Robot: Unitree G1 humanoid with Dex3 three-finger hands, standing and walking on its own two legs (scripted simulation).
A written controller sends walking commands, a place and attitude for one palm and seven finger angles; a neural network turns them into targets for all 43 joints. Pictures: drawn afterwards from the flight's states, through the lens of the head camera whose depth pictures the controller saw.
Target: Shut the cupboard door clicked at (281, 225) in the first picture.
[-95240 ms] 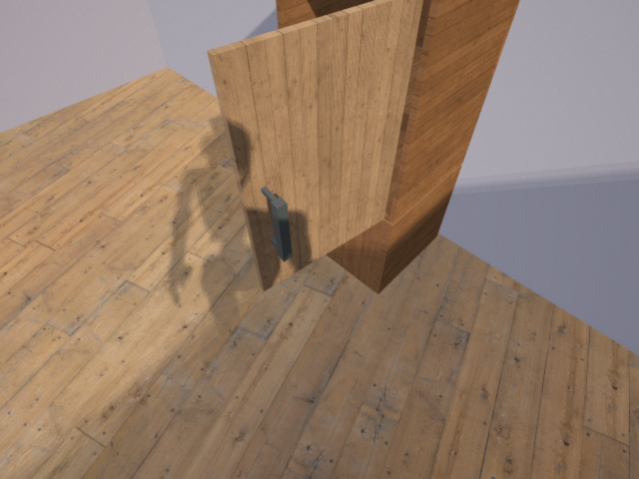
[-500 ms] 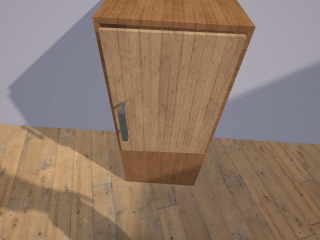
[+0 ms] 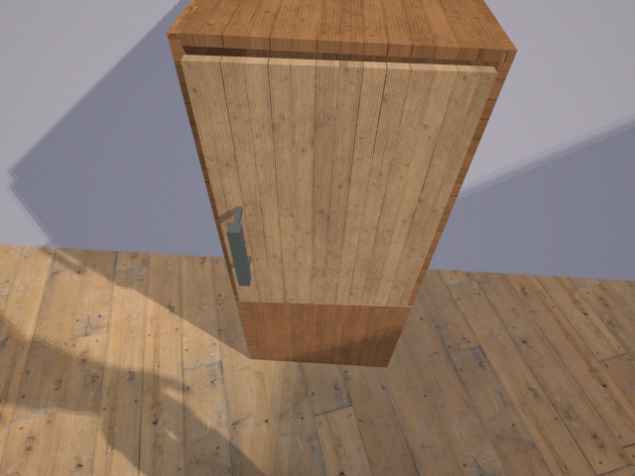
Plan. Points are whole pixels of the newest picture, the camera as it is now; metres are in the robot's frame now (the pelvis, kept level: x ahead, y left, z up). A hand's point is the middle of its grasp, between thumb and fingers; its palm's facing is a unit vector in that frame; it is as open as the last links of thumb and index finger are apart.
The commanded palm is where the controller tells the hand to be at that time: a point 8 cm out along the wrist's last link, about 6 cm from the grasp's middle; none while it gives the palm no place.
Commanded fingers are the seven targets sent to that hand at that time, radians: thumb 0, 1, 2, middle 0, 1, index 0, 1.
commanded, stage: look again from close up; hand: left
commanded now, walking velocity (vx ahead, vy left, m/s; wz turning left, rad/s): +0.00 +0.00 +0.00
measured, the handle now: (242, 247) +0.52 +0.18 -0.10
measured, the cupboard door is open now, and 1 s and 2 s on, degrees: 2 2 2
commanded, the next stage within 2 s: raise the hand and make a fist in 0.10 s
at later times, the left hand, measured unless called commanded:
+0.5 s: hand (178, 398) +0.22 +0.20 -0.06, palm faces +0.08 -0.99 -0.07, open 6.8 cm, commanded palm +0.15 +0.26 -0.07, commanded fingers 0.00 0.90 0.90 -0.47 -0.60 -0.47 -0.60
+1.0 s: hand (174, 431) +0.19 +0.20 -0.08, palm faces +0.03 -1.00 +0.00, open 4.3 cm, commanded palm +0.16 +0.25 -0.07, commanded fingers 0.00 0.90 0.90 -0.93 -1.10 -0.93 -1.10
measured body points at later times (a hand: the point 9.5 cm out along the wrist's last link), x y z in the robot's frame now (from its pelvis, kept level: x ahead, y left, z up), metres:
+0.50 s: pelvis +0.04 -0.03 -0.08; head +0.10 -0.02 +0.37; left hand +0.21 +0.26 -0.05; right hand +0.26 -0.28 -0.14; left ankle +0.08 +0.10 -0.74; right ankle +0.00 -0.14 -0.74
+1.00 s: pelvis -0.01 -0.01 -0.13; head +0.06 +0.01 +0.32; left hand +0.18 +0.26 -0.08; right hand +0.18 -0.23 -0.21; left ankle +0.08 +0.10 -0.74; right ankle +0.00 -0.14 -0.74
